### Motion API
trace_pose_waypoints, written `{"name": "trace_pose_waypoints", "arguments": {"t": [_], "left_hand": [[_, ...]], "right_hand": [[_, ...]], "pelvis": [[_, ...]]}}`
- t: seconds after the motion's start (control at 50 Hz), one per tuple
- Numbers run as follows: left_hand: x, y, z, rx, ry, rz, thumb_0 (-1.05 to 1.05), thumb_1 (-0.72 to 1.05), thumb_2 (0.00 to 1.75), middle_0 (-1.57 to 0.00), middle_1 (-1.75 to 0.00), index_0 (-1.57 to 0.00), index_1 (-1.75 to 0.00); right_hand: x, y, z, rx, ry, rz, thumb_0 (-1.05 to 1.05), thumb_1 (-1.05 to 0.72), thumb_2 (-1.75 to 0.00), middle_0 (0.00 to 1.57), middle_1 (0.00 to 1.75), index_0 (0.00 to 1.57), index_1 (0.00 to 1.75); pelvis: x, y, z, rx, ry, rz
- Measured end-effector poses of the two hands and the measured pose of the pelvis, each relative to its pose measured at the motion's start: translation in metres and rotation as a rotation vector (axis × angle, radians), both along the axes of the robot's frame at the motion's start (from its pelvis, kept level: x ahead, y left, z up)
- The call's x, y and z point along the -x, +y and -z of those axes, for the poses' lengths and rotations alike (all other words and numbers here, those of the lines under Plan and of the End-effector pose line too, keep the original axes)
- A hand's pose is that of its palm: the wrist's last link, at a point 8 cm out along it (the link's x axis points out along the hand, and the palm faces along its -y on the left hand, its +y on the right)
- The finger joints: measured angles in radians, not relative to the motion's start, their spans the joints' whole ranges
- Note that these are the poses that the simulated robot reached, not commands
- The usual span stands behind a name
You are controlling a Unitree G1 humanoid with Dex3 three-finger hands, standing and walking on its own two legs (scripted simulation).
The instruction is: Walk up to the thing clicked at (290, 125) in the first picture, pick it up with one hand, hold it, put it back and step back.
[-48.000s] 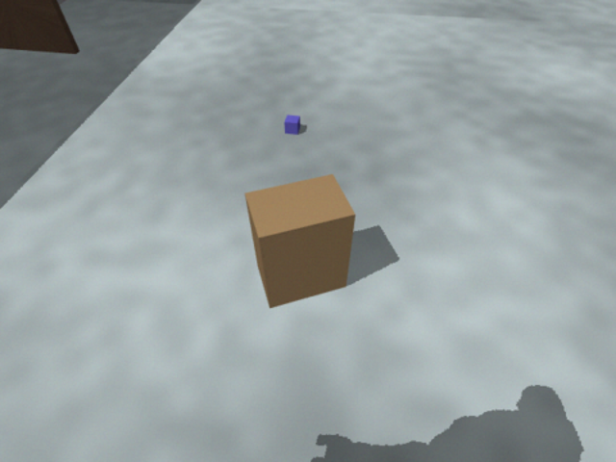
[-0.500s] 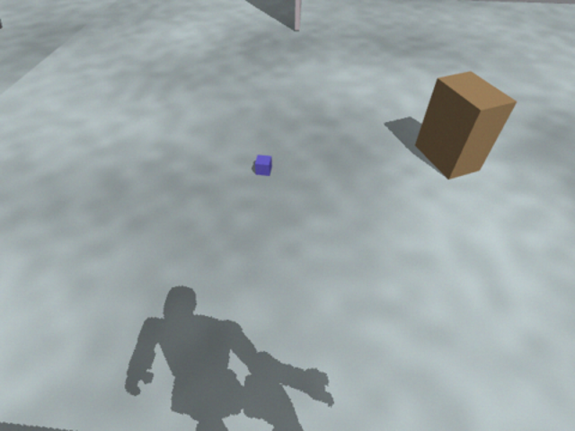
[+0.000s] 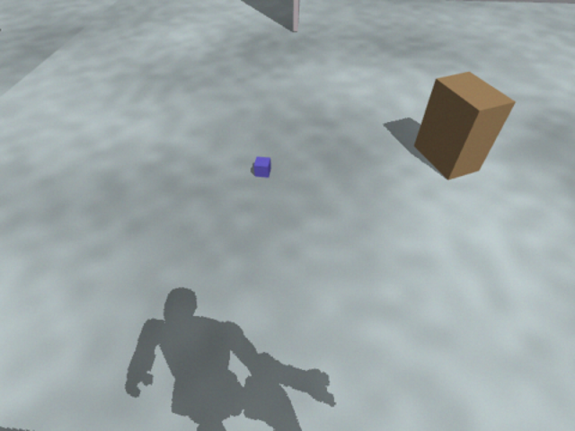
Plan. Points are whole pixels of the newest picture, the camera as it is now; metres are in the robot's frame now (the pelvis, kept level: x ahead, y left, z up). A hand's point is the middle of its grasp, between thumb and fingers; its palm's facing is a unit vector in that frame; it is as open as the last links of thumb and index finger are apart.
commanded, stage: stand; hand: left
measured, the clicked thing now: (262, 167) +1.46 +0.22 -0.75
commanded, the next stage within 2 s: walk up in 0.90 s
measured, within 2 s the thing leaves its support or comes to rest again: neither
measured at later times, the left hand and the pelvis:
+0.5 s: hand out of the picture +0.08 +0.26 -0.15, palm faces +0.00 -0.94 -0.34, open 7.4 cm; pelvis +0.00 +0.00 +0.00, yaw +0 degrees
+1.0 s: hand out of the picture +0.08 +0.27 -0.15, palm faces +0.05 -0.94 -0.33, open 7.4 cm; pelvis +0.01 +0.00 +0.00, yaw +1 degrees
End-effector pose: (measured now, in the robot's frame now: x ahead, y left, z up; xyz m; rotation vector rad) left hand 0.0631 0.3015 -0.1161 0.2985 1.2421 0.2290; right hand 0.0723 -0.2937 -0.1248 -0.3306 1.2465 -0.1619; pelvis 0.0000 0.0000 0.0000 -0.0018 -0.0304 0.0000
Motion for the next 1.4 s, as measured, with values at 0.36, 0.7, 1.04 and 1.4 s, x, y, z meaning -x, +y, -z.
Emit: {"name": "trace_pose_waypoints", "arguments": {"t": [0.36, 0.7, 1.04, 1.4], "left_hand": [[-0.008, -0.001, 0.000, 0.000, -0.007, 0.007, 0.00, 0.90, 0.90, -0.20, -0.30, -0.20, -0.30], [-0.005, 0.001, -0.001, -0.003, 0.002, 0.013, 0.00, 0.90, 0.90, -0.20, -0.30, -0.20, -0.30], [0.003, 0.021, -0.007, 0.001, -0.085, -0.035, 0.00, 0.90, 0.90, -0.20, -0.30, -0.20, -0.30], [-0.103, 0.085, 0.010, 0.013, -0.030, 0.033, 0.01, 0.91, 0.90, -0.19, -0.30, -0.19, -0.30]], "right_hand": [[-0.001, 0.000, 0.000, 0.002, 0.002, 0.004, 0.00, -0.90, -0.90, 0.20, 0.30, 0.21, 0.30], [0.001, 0.001, 0.000, 0.000, -0.004, 0.007, 0.00, -0.90, -0.90, 0.20, 0.30, 0.21, 0.30], [-0.012, -0.008, -0.008, 0.015, 0.002, -0.037, 0.01, -0.90, -0.90, 0.20, 0.30, 0.21, 0.30], [-0.095, 0.026, -0.024, 0.071, -0.100, 0.019, 0.00, -0.90, -0.90, 0.20, 0.30, 0.21, 0.30]], "pelvis": [[-0.004, 0.001, 0.000, 0.000, -0.001, 0.004], [-0.003, 0.001, 0.000, -0.001, 0.000, 0.011], [-0.015, 0.007, 0.002, -0.004, 0.004, -0.031], [-0.127, 0.057, 0.013, -0.036, -0.030, -0.006]]}}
